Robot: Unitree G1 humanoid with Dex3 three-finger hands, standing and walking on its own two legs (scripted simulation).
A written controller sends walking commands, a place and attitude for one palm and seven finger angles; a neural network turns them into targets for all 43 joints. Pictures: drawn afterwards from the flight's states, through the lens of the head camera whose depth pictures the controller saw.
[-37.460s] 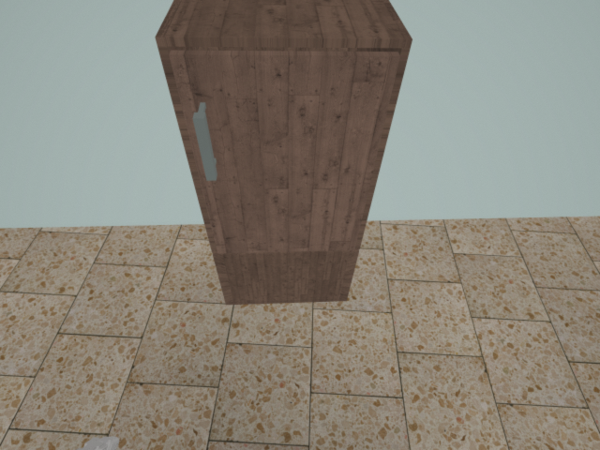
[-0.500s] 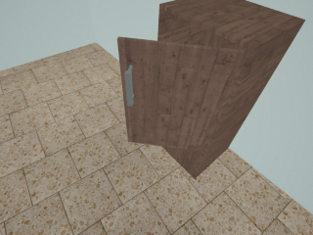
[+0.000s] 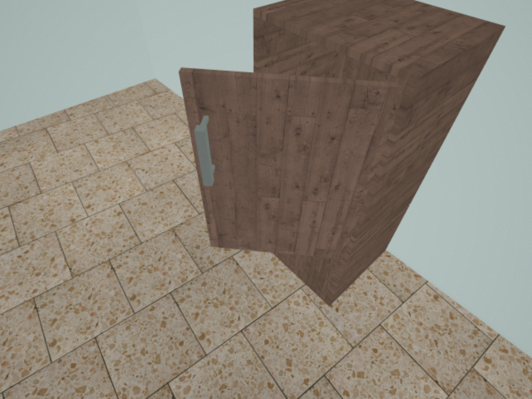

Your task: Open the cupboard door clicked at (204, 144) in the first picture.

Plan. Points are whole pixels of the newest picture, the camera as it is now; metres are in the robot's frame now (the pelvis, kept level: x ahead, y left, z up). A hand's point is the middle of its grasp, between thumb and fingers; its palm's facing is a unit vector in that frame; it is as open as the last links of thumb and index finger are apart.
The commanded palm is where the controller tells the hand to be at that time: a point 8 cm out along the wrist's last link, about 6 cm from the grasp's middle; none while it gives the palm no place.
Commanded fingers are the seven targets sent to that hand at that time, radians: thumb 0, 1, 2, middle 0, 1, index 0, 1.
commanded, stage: shuffle to correct the standing spot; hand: left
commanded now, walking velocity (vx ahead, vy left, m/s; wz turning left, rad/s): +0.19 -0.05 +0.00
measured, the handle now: (207, 151) +0.60 +0.17 +0.02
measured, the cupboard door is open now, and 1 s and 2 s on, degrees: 42 42 42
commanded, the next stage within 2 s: come to a stop and stand still in 0.02 s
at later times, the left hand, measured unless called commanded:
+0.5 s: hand out of the picture +0.06 +0.15 -0.18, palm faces +0.01 -0.98 -0.19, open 7.3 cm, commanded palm none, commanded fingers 0.00 0.90 0.90 -0.20 -0.30 -0.20 -0.30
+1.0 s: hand out of the picture +0.11 +0.18 -0.16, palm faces -0.04 -0.97 -0.24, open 7.4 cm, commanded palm none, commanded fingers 0.00 0.90 0.90 -0.20 -0.30 -0.20 -0.30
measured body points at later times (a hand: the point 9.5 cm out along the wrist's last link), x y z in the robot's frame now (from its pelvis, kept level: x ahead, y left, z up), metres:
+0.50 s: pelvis +0.05 -0.02 +0.00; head +0.07 -0.01 +0.45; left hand +0.06 +0.20 -0.16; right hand +0.11 -0.24 -0.15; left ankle +0.08 +0.09 -0.73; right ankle +0.03 -0.12 -0.73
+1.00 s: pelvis +0.05 +0.00 +0.00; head +0.07 -0.02 +0.45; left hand +0.12 +0.23 -0.14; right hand +0.05 -0.22 -0.16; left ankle +0.08 +0.09 -0.73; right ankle +0.03 -0.12 -0.73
